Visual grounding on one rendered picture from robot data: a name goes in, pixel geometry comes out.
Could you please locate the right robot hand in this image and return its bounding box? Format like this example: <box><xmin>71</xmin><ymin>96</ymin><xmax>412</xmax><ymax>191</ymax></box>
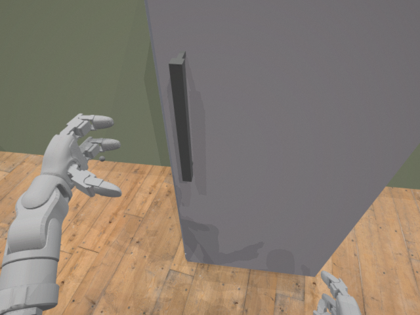
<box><xmin>313</xmin><ymin>270</ymin><xmax>362</xmax><ymax>315</ymax></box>

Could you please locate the fridge door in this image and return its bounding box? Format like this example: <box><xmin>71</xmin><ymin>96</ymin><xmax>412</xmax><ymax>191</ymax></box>
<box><xmin>147</xmin><ymin>0</ymin><xmax>420</xmax><ymax>277</ymax></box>

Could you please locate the handle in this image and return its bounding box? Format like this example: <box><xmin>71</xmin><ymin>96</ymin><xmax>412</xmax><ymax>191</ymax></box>
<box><xmin>169</xmin><ymin>51</ymin><xmax>193</xmax><ymax>182</ymax></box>

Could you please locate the left robot forearm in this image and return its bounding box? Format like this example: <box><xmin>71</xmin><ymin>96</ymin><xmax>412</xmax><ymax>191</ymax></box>
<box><xmin>0</xmin><ymin>175</ymin><xmax>72</xmax><ymax>315</ymax></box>

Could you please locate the left robot hand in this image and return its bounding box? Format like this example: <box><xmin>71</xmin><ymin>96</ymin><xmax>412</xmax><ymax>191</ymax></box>
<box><xmin>40</xmin><ymin>114</ymin><xmax>122</xmax><ymax>198</ymax></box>

